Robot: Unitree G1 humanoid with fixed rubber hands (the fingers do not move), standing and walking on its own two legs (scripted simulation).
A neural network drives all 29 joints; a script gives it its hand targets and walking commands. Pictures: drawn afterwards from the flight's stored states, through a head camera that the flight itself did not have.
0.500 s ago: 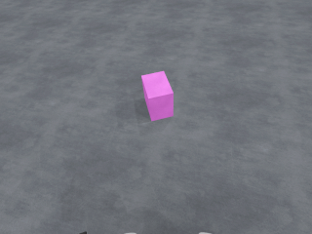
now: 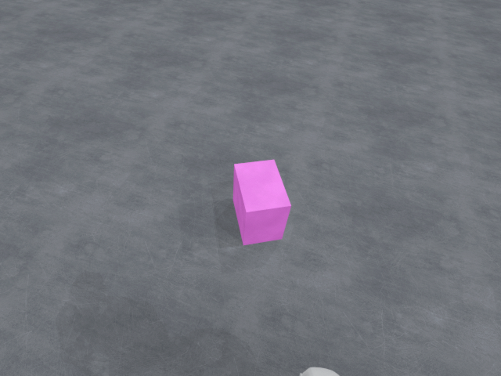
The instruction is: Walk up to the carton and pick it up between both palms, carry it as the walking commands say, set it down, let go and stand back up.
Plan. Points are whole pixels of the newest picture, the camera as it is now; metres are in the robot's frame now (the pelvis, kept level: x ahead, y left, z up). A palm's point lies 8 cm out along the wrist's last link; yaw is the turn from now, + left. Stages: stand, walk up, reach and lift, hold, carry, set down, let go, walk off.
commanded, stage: walk up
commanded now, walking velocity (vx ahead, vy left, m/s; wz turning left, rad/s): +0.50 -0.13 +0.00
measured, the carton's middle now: (258, 202) +0.90 -0.04 -0.65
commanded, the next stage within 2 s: none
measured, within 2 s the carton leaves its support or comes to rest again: neither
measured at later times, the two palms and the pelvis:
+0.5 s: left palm (155, 295) +0.28 +0.20 -0.12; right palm (410, 322) +0.26 -0.31 -0.16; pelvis +0.24 -0.06 -0.01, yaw +1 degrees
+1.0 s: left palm (140, 244) +0.40 +0.26 -0.15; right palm (370, 247) +0.39 -0.24 -0.11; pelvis +0.38 +0.01 +0.01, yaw +1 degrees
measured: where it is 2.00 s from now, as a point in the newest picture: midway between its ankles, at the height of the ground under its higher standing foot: (246, 325)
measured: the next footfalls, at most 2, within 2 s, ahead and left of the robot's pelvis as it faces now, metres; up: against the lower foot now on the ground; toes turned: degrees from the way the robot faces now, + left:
right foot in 0.32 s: +0.32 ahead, -0.17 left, +0.00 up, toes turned -8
left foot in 0.80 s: +0.43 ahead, +0.13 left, +0.00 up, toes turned +5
